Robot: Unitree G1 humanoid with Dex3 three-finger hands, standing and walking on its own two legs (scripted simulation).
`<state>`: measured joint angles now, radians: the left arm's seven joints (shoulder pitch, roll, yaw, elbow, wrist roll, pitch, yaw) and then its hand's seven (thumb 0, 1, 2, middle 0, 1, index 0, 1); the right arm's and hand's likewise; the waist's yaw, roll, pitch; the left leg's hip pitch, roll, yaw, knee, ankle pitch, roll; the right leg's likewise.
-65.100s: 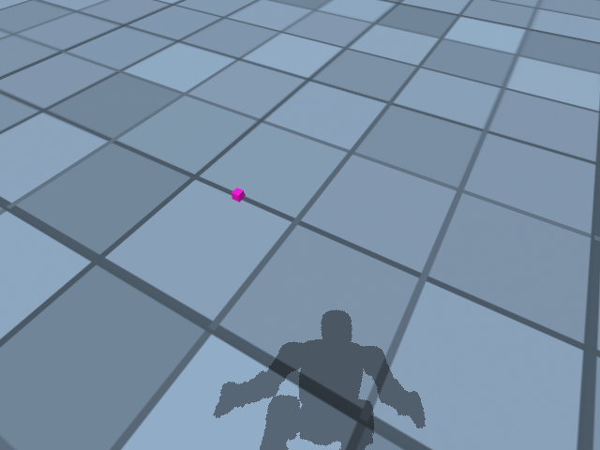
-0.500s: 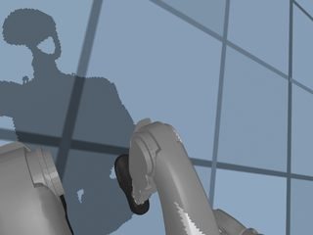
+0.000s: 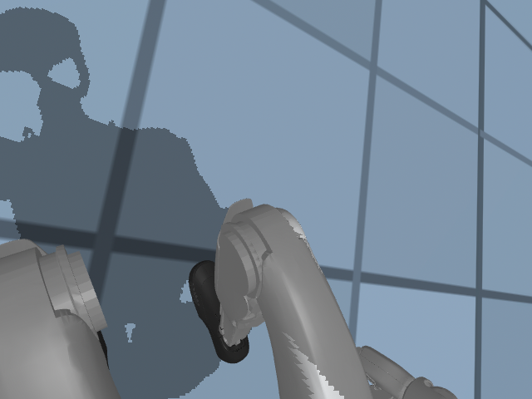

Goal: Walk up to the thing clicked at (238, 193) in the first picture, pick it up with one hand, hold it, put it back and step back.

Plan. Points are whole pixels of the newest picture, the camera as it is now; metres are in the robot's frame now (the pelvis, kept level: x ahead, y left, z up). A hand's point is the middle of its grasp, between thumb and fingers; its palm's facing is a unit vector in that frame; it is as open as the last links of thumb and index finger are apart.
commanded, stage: close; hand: left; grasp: from above
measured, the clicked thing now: out of the picture +0.32 +0.46 -0.29
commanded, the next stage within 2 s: none
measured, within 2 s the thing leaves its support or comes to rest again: neither
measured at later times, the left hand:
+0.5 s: hand out of the picture +0.32 +0.42 -0.26, palm faces +0.02 -0.46 -0.89, open 9.9 cm
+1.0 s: hand out of the picture +0.32 +0.42 -0.26, palm faces +0.05 -0.47 -0.88, open 9.3 cm
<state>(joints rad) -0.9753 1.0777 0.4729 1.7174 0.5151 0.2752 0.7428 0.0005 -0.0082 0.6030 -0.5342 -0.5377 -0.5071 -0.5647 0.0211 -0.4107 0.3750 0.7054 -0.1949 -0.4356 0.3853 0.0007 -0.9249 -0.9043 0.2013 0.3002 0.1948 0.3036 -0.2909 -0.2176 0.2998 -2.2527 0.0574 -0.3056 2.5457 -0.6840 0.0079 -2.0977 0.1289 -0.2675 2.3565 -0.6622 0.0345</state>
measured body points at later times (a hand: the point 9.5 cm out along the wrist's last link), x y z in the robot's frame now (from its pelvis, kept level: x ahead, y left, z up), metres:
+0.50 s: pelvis +0.00 +0.00 +0.00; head +0.26 +0.16 +0.32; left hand +0.32 +0.44 -0.21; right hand +0.08 -0.24 -0.05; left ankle +0.08 +0.13 -0.28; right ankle +0.12 -0.10 -0.28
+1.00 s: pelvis +0.00 +0.00 +0.00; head +0.26 +0.15 +0.33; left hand +0.32 +0.44 -0.21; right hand +0.09 -0.24 -0.05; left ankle +0.08 +0.13 -0.28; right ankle +0.12 -0.10 -0.28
